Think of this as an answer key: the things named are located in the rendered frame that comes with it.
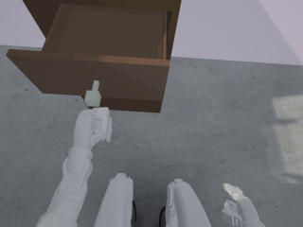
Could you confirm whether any handle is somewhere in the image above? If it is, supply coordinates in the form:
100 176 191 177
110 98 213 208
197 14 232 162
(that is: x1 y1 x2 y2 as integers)
84 80 101 107

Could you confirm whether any drawer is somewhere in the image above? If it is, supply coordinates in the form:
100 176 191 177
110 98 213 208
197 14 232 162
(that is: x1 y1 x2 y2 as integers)
6 4 169 101

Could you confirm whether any right robot hand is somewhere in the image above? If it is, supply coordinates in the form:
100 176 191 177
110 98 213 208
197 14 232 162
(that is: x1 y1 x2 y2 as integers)
222 183 259 227

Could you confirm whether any robot left shin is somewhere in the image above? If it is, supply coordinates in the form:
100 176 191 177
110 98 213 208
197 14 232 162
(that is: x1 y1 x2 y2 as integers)
108 173 133 227

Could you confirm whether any left robot hand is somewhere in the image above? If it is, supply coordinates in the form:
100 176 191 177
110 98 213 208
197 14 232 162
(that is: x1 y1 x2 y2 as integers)
72 107 113 150

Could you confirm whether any robot right thigh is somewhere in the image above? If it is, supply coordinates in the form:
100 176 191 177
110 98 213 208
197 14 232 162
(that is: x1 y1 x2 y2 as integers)
167 181 212 227

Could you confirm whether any left robot forearm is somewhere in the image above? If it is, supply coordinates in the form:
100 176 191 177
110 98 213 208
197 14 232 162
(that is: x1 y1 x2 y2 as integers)
36 147 93 227

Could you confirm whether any cabinet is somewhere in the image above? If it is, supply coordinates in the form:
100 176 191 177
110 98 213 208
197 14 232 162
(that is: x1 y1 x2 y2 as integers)
23 0 182 114

